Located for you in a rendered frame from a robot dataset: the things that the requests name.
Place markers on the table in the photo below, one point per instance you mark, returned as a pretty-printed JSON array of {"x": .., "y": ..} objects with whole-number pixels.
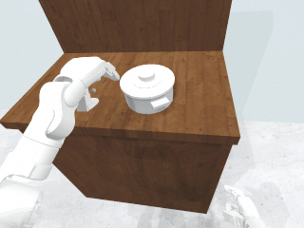
[{"x": 171, "y": 159}]

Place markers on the lid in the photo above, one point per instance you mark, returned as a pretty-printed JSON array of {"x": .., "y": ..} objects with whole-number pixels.
[{"x": 135, "y": 88}]

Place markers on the left robot hand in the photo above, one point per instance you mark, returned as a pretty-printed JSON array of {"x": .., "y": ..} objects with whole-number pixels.
[{"x": 89, "y": 70}]

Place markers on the knob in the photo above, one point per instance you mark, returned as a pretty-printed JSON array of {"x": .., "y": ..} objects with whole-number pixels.
[{"x": 146, "y": 74}]

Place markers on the robot left forearm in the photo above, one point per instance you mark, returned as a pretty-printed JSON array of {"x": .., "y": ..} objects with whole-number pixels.
[{"x": 51, "y": 123}]

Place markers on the pot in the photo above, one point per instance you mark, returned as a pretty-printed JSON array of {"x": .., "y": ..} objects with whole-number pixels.
[{"x": 150, "y": 106}]

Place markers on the robot left upper arm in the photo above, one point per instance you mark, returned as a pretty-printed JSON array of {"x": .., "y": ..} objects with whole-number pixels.
[{"x": 19, "y": 204}]

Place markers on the robot right forearm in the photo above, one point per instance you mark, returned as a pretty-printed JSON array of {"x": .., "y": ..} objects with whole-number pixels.
[{"x": 255, "y": 223}]

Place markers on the right robot hand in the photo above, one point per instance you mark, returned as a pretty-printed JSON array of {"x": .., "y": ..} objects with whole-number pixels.
[{"x": 245, "y": 208}]

